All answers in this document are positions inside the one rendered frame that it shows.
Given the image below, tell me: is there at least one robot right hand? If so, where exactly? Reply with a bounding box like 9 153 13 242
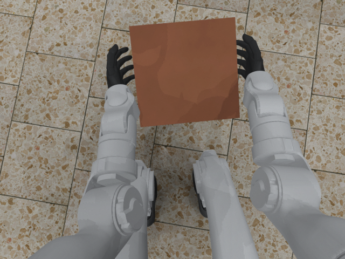
236 34 265 80

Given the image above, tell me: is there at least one left robot foot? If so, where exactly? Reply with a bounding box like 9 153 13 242
147 176 157 227

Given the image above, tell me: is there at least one robot left hand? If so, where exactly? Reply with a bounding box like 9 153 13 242
106 44 135 88

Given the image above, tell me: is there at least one left robot shin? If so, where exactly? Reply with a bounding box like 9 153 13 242
135 160 152 216

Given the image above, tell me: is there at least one carton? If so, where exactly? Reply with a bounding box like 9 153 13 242
129 17 240 127

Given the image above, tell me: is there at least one robot left upper arm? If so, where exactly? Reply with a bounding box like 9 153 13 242
27 183 145 259

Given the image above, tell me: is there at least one robot right upper arm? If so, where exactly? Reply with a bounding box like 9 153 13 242
250 165 345 259

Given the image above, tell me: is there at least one robot right forearm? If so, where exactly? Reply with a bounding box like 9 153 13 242
243 71 321 201

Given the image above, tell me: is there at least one robot left forearm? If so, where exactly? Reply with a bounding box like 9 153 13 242
78 84 140 209

